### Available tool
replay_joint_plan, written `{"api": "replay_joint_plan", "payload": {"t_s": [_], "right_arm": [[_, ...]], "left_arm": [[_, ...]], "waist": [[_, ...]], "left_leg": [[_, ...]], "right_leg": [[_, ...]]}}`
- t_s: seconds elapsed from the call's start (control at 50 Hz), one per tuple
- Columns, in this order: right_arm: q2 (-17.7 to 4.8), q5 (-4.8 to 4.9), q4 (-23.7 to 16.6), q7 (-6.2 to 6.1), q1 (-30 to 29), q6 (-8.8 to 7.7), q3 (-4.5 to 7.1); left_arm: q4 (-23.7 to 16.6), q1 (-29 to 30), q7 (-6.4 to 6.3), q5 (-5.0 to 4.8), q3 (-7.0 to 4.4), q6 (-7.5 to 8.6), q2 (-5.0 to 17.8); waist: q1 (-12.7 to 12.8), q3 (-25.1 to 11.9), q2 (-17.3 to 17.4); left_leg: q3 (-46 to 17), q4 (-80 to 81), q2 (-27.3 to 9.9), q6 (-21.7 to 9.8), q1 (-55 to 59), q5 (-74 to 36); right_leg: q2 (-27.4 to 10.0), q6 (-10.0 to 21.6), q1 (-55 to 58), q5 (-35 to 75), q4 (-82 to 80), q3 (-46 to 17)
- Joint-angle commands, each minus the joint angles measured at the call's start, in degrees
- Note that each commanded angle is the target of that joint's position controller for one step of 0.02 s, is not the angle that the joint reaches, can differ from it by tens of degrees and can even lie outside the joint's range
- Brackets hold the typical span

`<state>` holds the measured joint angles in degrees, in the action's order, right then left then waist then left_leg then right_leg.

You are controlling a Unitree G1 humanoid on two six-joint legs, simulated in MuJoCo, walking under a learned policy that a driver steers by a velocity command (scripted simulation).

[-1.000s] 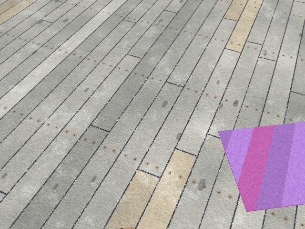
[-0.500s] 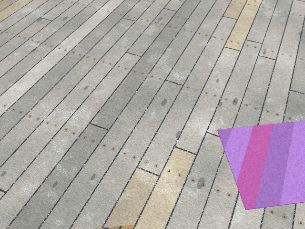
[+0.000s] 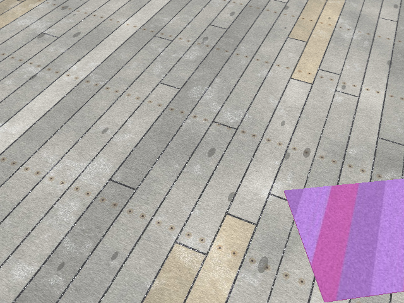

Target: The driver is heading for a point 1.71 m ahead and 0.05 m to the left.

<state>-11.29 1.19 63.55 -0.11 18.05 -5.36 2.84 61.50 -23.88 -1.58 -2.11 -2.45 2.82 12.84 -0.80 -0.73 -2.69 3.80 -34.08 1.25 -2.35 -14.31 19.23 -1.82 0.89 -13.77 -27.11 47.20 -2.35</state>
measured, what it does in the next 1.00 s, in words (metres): walks ahead: right foot, then left foot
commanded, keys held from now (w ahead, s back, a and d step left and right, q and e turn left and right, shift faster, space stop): w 0.74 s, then no key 0.26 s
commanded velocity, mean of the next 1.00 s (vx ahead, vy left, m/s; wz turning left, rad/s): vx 0.41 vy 0.00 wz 0.00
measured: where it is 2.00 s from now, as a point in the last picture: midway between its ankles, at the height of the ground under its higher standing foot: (213, 274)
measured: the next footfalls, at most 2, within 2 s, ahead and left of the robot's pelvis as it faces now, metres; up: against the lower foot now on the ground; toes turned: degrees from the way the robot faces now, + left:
right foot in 0.40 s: +0.39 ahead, -0.15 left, +0.00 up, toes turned -3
left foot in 0.92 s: +0.69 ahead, +0.07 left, +0.00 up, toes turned +1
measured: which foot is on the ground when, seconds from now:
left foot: down 0.00-0.42, up 0.44-0.90, down 0.92-1.00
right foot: up 0.00-0.38, down 0.40-0.92, up 0.94-1.00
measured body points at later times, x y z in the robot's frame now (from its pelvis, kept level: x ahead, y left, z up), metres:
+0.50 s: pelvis +0.26 -0.06 +0.00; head +0.29 -0.07 +0.45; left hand +0.42 +0.19 -0.12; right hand +0.22 -0.32 -0.15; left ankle +0.08 +0.09 -0.62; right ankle +0.35 -0.15 -0.73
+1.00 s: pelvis +0.53 -0.02 +0.00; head +0.57 -0.01 +0.45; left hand +0.51 +0.24 -0.15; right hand +0.71 -0.26 -0.11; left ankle +0.65 +0.07 -0.73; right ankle +0.37 -0.15 -0.67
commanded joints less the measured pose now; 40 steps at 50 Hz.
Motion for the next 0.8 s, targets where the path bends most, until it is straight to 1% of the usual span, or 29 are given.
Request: {"api": "replay_joint_plan", "payload": {"t_s": [0.02, 0.04, 0.06, 0.08, 0.1, 0.12, 0.16, 0.2, 0.24, 0.28, 0.32, 0.34, 0.36, 0.38, 0.4, 0.42, 0.44, 0.46, 0.48, 0.5, 0.52, 0.54, 0.56, 0.58, 0.6, 0.64, 0.68, 0.74, 0.8], "right_arm": [[-7.3, -0.68, 0.9, 0.48, 12.3, -1.94, 0.67], [-6.1, -0.78, -0.5, 0.92, 9.4, -2.01, 0.02], [-5.9, -0.77, -1.1, 1.12, 7.6, -1.64, -0.28], [-4.9, -0.89, -1.3, 1.04, 7.3, -1.35, -0.79], [-3.8, -1.06, -1.2, 0.73, 8.7, -0.97, -1.16], [-3.7, -1.09, -0.9, 0.34, 10.2, -0.62, -1.35], [-6.2, -1.31, -1.3, -0.54, 11.6, -0.11, -1.02], [-7.6, -1.38, -2.3, -1.23, 11.0, 0.31, -0.83], [-9.1, -1.01, -2.4, -1.46, 12.3, 0.37, -0.36], [-9.2, -0.31, -2.1, -1.45, 13.3, 0.28, -0.04], [-9.7, 0.02, -2.1, -1.43, 12.7, 0.5, 0.44], [-9.9, -0.2, -2.3, -1.39, 12.2, 0.68, 0.62], [-10.7, -0.45, -2.6, -1.35, 11.4, 1.05, 0.93], [-10.6, -0.85, -3.0, -1.29, 10.4, 1.58, 0.94], [-9.9, -1.28, -4.0, -1.2, 9.5, 1.83, 0.54], [-3.2, -1.73, -5.4, -0.49, 15.3, 1.19, -1.3], [-0.4, -0.31, -4.8, 0.0, 16.4, -0.65, -2.28], [-6.2, 1.36, -6.7, 0.2, 10.0, -2.04, -0.65], [-8.3, 2.0, -8.5, 0.01, 4.4, -2.68, -0.19], [-8.7, 1.26, -8.8, -0.6, 1.7, -2.56, 0.27], [-7.8, 0.41, -8.7, -0.98, 2.9, -1.87, 0.72], [-6.4, 0.09, -8.3, -1.03, 4.4, -0.94, 0.74], [-5.4, 0.23, -8.0, -1.1, 5.3, -0.19, 0.83], [-4.8, 0.28, -8.3, -1.18, 4.8, 0.32, 0.85], [-5.3, 0.06, -9.2, -1.21, 2.6, 0.64, 1.04], [-6.1, -0.63, -11.3, -1.23, -2.9, 0.76, 1.33], [-6.3, -0.85, -12.9, -0.85, -7.9, 0.39, 1.45], [-5.0, -0.6, -14.7, -0.05, -14.8, -0.17, 0.87], [-4.6, -0.73, -16.1, 0.84, -19.8, -0.52, 0.3]], "left_arm": [[-8.0, 8.3, 0.89, -1.21, -0.15, 3.76, 3.1], [-7.6, 8.6, 1.35, -0.32, -0.29, 4.41, 3.4], [-7.9, 9.2, 1.31, 0.07, -1.03, 4.48, 4.3], [-8.2, 10.3, 1.46, 0.25, -1.5, 4.34, 5.2], [-8.3, 10.9, 1.84, 0.29, -1.66, 4.03, 5.0], [-8.3, 11.4, 2.17, 0.42, -1.56, 3.55, 4.0], [-10.4, 16.7, 2.34, 0.83, -0.9, 3.1, 2.1], [-12.8, 22.8, 2.68, 0.74, -0.07, 3.17, 0.9], [-14.3, 26.7, 3.18, 0.44, 0.23, 3.17, 1.4], [-15.5, 29.1, 3.62, 0.16, 0.19, 3.09, 2.7], [-16.3, 29.3, 4.06, 0.21, -0.12, 3.29, 4.1], [-16.4, 28.3, 4.2, 0.35, -0.59, 3.45, 5.1], [-15.8, 24.7, 4.21, 0.35, -1.38, 3.59, 6.6], [-13.3, 16.2, 3.99, 0.23, -2.68, 3.53, 8.7], [-10.3, 5.7, 3.53, 0.03, -4.06, 3.22, 11.5], [-8.6, -3.0, 3.09, 1.67, -5.48, 2.89, 17.8], [-7.8, -4.0, 3.43, 1.72, -4.59, 2.78, 15.9], [-8.4, 1.9, 3.56, 1.23, -3.21, 3.19, 11.5], [-9.7, 7.8, 3.52, 1.2, -2.36, 3.42, 8.7], [-10.3, 12.3, 3.85, 1.68, -1.62, 3.72, 6.9], [-10.3, 14.2, 4.13, 2.36, -1.36, 4.19, 5.9], [-9.8, 14.6, 4.42, 2.63, -1.08, 4.29, 4.7], [-9.0, 13.8, 4.38, 2.48, -0.95, 4.3, 4.3], [-8.4, 12.9, 4.13, 2.41, -1.07, 4.39, 5.1], [-7.9, 11.8, 3.72, 2.31, -1.2, 4.48, 6.0], [-7.1, 9.2, 2.71, 2.46, -1.6, 4.32, 8.1], [-6.7, 7.2, 1.95, 2.25, -1.53, 3.89, 8.0], [-6.1, 3.8, 1.34, 1.7, -1.64, 3.55, 9.0], [-4.5, 0.7, 1.01, 1.63, -1.4, 2.64, 8.5]], "waist": [[-3.3, 7.9, 9.8], [-2.4, 7.3, 6.2], [-1.1, 7.3, 5.6], [-0.8, 7.5, 7.0], [-1.0, 7.3, 7.1], [-1.1, 6.9, 7.3], [-2.0, 7.8, 6.2], [-2.8, 8.9, 6.3], [-3.6, 9.1, 7.9], [-3.3, 10.1, 8.1], [-1.8, 9.8, 7.8], [-0.6, 8.2, 8.1], [1.9, 5.0, 9.3], [6.3, -0.3, 10.1], [11.0, -6.7, 9.5], [9.4, -17.3, -3.8], [8.4, -24.4, -12.4], [7.5, -14.2, -8.6], [6.0, -7.1, -4.4], [3.8, -2.9, 1.2], [1.3, -1.9, -0.3], [-0.1, -1.3, -0.9], [-0.9, -0.5, -1.2], [-1.3, 0.6, -1.3], [-1.3, 2.0, -0.9], [-0.4, 4.0, 0.3], [0.8, 4.6, 0.6], [3.0, 5.0, 0.5], [4.6, 6.1, 0.7]], "left_leg": [[-40.9, 24.8, -23.6, -13.6, 19.6, 12.0], [-32.2, 24.1, -19.9, -10.9, 18.1, 3.1], [-27.6, 25.5, -18.1, -9.7, 17.7, 0.9], [-23.4, 26.3, -16.5, -8.6, 15.5, -3.9], [-19.6, 26.7, -14.9, -8.0, 15.5, -9.1], [-16.2, 26.7, -13.6, -7.7, 15.8, -13.8], [-13.7, 27.6, -13.3, -8.2, 14.6, -17.7], [-10.4, 28.5, -12.3, -8.0, 11.1, -18.8], [-8.9, 29.5, -12.3, -7.9, 8.8, -17.1], [-8.6, 29.7, -14.1, -7.8, 10.5, -17.9], [-7.9, 27.3, -15.9, -6.8, 14.9, -22.6], [-7.0, 24.3, -16.0, -6.3, 17.1, -31.3], [-5.9, 19.0, -15.9, -5.6, 18.5, -42.8], [-4.0, 9.1, -14.2, -4.2, 17.3, -51.9], [-2.5, -4.3, -11.6, -2.1, 9.3, -48.8], [-1.1, -28.2, -3.6, 1.2, -11.8, -23.9], [-8.9, -42.2, 2.9, 1.8, -21.3, 11.5], [-11.6, -47.3, -1.1, 0.1, -27.4, 9.7], [-9.7, -46.3, -4.3, -1.1, -28.2, 4.6], [-8.4, -42.7, -7.1, -1.5, -24.8, -0.4], [-8.8, -39.1, -9.2, -1.6, -20.5, -3.3], [-8.9, -37.2, -10.1, -1.7, -17.3, -4.2], [-8.4, -35.4, -10.2, -1.7, -16.3, -4.4], [-7.8, -33.6, -10.5, -1.4, -16.6, -4.9], [-7.6, -31.2, -10.8, -0.8, -18.8, -6.7], [-7.5, -24.6, -11.5, 0.7, -24.1, -12.1], [-6.8, -16.5, -10.9, 1.3, -26.4, -18.9], [-4.3, -5.2, -8.4, 1.5, -23.8, -26.4], [-2.5, 1.7, -5.6, 1.3, -20.5, -28.0]], "right_leg": [[-0.7, 4.1, -37.6, 1.9, 27.6, -3.6], [-2.8, 5.0, -35.7, 7.2, 25.9, -3.3], [-4.2, 5.0, -36.2, 11.6, 22.7, -2.0], [-5.5, 4.5, -33.4, 13.9, 19.5, -1.5], [-5.5, 3.6, -32.2, 15.2, 17.1, -0.3], [-5.3, 2.8, -31.7, 16.1, 14.9, 1.2], [-4.9, 1.1, -32.1, 19.3, 7.4, 2.6], [-3.5, 0.1, -28.6, 23.4, -2.6, 4.1], [-1.8, -0.2, -23.5, 26.3, -8.8, 5.9], [-1.7, 0.8, -22.1, 27.6, -12.0, 5.0], [-1.4, 2.6, -21.0, 26.6, -14.9, 4.3], [-0.3, 3.6, -18.5, 25.2, -15.5, 5.1], [1.5, 4.7, -13.0, 23.8, -15.4, 6.2], [3.6, 6.1, -2.3, 23.1, -14.9, 7.3], [1.4, 8.1, 13.1, 22.6, -14.1, 4.5], [-14.6, 16.1, 36.2, 12.5, -16.7, -20.0], [-22.3, 20.7, 40.3, 2.6, -30.8, -44.3], [-19.5, 16.6, 32.5, 0.7, -32.6, -38.5], [-17.6, 14.1, 22.8, 5.9, -33.0, -28.7], [-15.2, 12.5, 12.8, 13.7, -34.7, -20.9], [-13.4, 11.9, 6.8, 19.0, -35.7, -15.8], [-11.6, 11.7, 3.2, 20.3, -37.2, -12.6], [-10.6, 11.9, 1.4, 20.7, -38.6, -10.2], [-10.4, 12.4, -0.4, 21.6, -39.8, -8.7], [-10.4, 13.0, -0.6, 23.0, -40.8, -7.6], [-11.1, 13.7, 0.6, 23.9, -42.2, -6.8], [-9.9, 12.5, 3.0, 25.4, -42.3, -4.6], [-8.4, 10.8, 4.5, 26.3, -42.5, -1.3], [-7.9, 9.7, 7.4, 35.8, -38.8, 1.3]]}}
